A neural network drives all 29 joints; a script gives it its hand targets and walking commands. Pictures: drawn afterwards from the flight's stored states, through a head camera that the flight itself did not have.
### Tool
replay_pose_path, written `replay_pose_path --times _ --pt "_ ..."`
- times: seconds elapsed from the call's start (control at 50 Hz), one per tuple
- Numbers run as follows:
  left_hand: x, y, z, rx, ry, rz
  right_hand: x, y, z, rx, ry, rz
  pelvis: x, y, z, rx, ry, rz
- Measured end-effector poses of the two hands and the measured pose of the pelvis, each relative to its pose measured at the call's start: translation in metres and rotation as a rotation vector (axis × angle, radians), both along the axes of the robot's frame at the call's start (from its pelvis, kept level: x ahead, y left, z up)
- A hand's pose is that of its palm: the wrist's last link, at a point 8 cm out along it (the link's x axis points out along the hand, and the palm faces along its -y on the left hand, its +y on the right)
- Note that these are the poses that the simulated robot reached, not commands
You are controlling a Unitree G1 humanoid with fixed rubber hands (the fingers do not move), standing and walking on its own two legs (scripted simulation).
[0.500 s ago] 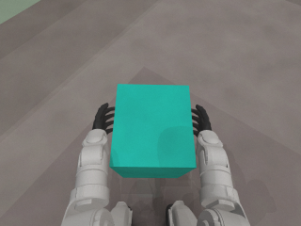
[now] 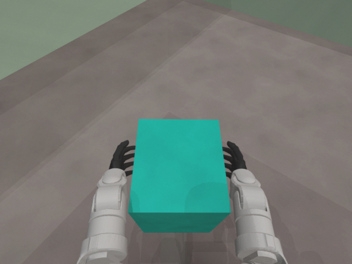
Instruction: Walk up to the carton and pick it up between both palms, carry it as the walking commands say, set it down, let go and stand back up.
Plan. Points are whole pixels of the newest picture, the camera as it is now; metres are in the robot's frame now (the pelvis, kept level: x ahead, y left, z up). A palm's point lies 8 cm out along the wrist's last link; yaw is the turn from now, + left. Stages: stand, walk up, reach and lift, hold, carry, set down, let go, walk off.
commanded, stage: reach and lift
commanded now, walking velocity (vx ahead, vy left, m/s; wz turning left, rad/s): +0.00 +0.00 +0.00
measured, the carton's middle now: (177, 181) +0.34 +0.00 -0.08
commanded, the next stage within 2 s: hold in 1.50 s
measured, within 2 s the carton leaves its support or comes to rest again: neither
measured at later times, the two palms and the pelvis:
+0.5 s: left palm (112, 168) +0.31 +0.14 +0.06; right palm (248, 169) +0.31 -0.14 +0.06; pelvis +0.01 +0.00 +0.01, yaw +0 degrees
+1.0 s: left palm (111, 171) +0.30 +0.14 +0.06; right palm (247, 171) +0.30 -0.14 +0.06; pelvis +0.00 +0.00 +0.01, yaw +0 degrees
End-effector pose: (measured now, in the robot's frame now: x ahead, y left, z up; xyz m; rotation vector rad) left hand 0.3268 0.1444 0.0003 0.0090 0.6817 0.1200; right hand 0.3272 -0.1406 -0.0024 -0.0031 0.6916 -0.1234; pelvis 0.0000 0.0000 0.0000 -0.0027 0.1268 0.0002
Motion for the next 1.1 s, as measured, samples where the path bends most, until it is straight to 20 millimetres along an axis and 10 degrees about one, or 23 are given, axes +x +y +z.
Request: replay_pose_path --times 0.48,1.1 --pt "-0.019 -0.004 0.059 0.025 -0.03 -0.022 -0.02 -0.004 0.06 -0.021 -0.032 0.008 0.006 -0.001 0.012 0.002 -0.226 0.005" --pt "-0.026 -0.002 0.06 0.021 -0.008 -0.017 -0.026 -0.002 0.062 -0.024 -0.012 0.013 0.003 0.0 0.012 0.004 -0.246 0.0"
